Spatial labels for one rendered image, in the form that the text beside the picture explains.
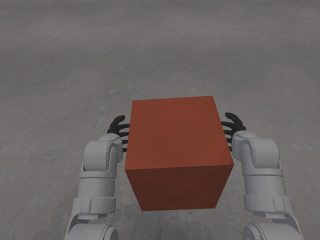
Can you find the robot left hand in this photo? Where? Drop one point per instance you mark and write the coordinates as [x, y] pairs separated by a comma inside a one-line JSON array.
[[115, 128]]

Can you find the robot left upper arm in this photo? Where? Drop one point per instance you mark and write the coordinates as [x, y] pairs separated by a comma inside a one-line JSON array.
[[93, 231]]

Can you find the left robot forearm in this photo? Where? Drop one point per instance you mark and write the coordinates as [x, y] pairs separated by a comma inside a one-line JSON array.
[[95, 198]]

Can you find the right robot forearm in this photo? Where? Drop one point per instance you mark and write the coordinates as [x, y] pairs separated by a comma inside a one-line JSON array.
[[263, 178]]

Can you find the robot right hand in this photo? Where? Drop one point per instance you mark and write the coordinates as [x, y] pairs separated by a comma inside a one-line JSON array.
[[236, 126]]

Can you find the robot right upper arm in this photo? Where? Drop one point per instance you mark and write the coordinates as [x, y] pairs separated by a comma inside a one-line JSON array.
[[270, 231]]

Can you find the carton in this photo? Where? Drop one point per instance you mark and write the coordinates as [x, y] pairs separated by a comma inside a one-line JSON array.
[[177, 155]]

